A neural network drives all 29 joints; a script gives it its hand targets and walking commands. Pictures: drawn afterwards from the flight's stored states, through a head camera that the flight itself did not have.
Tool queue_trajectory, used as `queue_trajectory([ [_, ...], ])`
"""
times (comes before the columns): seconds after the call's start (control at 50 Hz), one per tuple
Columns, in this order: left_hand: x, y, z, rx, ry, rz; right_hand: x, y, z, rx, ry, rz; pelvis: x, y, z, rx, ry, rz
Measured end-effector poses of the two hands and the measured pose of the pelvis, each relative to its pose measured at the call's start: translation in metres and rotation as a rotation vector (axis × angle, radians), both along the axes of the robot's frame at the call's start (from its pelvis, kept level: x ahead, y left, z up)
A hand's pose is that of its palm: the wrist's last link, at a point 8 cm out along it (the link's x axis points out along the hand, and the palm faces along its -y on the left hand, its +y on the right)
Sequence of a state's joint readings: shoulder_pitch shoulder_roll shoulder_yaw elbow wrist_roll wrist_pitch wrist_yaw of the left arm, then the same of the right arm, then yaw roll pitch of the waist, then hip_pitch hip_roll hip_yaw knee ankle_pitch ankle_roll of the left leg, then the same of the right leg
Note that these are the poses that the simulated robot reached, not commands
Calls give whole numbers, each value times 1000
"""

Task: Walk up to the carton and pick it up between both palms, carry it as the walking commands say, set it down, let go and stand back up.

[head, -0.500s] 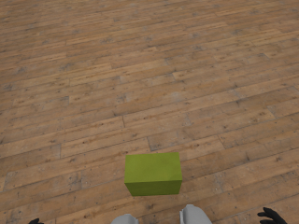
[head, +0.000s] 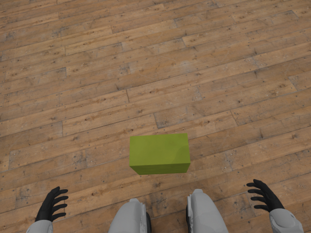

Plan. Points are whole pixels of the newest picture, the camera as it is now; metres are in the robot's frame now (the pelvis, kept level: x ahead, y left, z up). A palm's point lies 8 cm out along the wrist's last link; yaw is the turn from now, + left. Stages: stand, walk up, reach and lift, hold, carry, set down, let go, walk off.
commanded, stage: reach and lift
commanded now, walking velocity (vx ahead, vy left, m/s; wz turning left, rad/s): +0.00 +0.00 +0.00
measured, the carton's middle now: (160, 156) +0.42 +0.03 -0.58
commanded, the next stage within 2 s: none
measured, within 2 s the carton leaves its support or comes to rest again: neither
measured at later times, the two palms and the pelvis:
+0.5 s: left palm (71, 165) +0.30 +0.28 -0.12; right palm (252, 162) +0.28 -0.27 -0.14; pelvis -0.03 +0.00 -0.03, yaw +1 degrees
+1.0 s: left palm (87, 137) +0.41 +0.26 -0.17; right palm (228, 128) +0.41 -0.23 -0.18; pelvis -0.04 +0.00 -0.06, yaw +2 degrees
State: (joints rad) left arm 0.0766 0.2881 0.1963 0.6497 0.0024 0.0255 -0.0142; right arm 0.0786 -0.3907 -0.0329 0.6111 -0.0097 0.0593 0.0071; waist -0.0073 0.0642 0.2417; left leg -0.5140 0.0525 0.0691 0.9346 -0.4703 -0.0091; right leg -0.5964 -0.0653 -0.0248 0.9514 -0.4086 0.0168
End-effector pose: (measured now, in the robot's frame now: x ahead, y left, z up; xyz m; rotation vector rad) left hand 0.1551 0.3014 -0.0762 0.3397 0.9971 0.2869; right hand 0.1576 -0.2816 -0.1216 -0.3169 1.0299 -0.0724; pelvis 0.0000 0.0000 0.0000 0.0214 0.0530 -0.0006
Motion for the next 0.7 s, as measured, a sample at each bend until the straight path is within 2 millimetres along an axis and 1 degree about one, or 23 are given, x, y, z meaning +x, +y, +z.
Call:
queue_trajectory([
  [0.08, 19, -3, -8, -12, -5, -10, 17, 0, -2, -9, -10, 2, 2, 0, -2, 1, 92, 2],
  [0.26, 85, -22, -26, -56, -117, -64, 68, 0, -5, -29, -87, 36, -4, -5, -12, 9, 258, 6],
  [0.36, 115, -29, -33, -66, -174, -90, 91, 3, -11, -23, -132, 37, -13, -6, -20, 13, 325, 8],
  [0.44, 131, -27, -38, -65, -202, -113, 109, 10, -16, -9, -173, 30, -21, -6, -25, 13, 368, 10],
  [0.54, 151, -19, -47, -62, -211, -131, 135, 22, -23, 4, -214, 40, -31, -2, -31, 9, 419, 10],
  [0.62, 174, -18, -51, -76, -244, -131, 160, 33, -24, 14, -256, 55, -38, 1, -37, 6, 456, 11],
  [0.7, 201, -25, -57, -118, -280, -121, 189, 43, -24, 26, -301, 63, -42, 3, -43, 4, 498, 11],
])
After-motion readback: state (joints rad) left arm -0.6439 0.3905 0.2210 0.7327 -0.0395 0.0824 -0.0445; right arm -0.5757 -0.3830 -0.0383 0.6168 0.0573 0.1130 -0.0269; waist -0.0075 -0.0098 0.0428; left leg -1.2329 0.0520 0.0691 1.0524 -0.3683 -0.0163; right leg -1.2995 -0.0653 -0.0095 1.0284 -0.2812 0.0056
